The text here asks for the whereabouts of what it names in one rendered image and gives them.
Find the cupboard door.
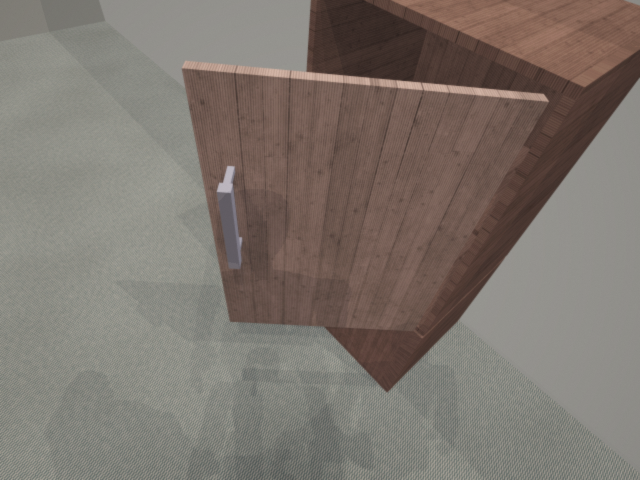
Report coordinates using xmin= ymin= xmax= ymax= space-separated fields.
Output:
xmin=182 ymin=61 xmax=549 ymax=331

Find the handle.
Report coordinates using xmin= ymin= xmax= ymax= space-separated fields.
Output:
xmin=217 ymin=166 xmax=242 ymax=269

